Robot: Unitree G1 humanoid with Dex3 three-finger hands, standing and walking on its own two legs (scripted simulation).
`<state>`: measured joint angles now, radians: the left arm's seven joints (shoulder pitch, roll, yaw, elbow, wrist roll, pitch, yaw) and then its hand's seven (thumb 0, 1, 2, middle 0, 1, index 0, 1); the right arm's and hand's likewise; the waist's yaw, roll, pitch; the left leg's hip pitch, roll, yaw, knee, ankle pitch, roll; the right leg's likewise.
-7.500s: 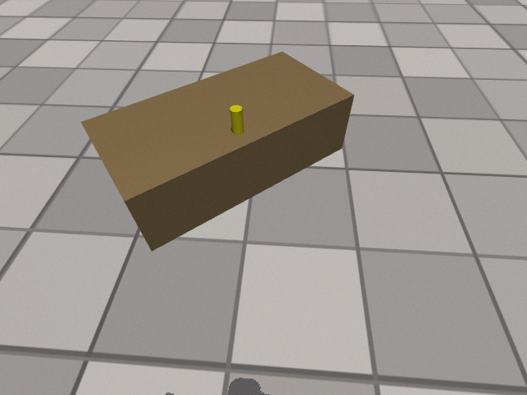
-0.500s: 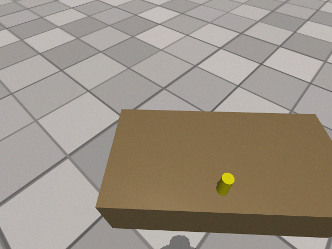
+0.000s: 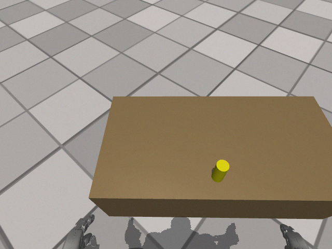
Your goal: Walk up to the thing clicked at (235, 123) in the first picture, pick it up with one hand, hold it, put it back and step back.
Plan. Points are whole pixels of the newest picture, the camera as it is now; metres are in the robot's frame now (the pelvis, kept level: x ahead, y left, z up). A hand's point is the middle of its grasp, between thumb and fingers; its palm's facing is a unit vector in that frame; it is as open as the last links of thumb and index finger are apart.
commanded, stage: go down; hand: right
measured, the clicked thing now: (219, 171) +0.45 -0.19 -0.34
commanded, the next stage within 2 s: none
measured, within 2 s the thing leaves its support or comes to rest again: neither
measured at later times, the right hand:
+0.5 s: hand out of the picture +0.14 -0.25 -0.13, palm faces +0.00 +0.95 -0.32, open 17.6 cm
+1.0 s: hand (292, 211) +0.24 -0.30 -0.10, palm faces +0.15 +0.95 -0.27, open 17.6 cm
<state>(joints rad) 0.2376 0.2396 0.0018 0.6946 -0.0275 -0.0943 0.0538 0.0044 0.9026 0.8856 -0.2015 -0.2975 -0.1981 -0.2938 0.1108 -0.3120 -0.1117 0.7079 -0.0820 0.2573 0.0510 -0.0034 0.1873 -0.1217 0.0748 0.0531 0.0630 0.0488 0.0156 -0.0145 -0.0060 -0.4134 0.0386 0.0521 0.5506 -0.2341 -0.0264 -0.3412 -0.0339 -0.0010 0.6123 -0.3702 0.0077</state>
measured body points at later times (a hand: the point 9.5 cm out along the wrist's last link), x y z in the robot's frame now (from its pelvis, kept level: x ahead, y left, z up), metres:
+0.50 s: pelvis +0.00 -0.01 -0.03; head +0.04 -0.02 +0.42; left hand +0.16 +0.23 -0.11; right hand +0.14 -0.30 -0.11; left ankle +0.02 +0.14 -0.73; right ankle -0.04 -0.12 -0.73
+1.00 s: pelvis -0.02 +0.00 -0.04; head +0.04 -0.02 +0.40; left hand +0.13 +0.25 -0.12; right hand +0.22 -0.35 -0.08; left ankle +0.02 +0.14 -0.73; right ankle -0.04 -0.12 -0.73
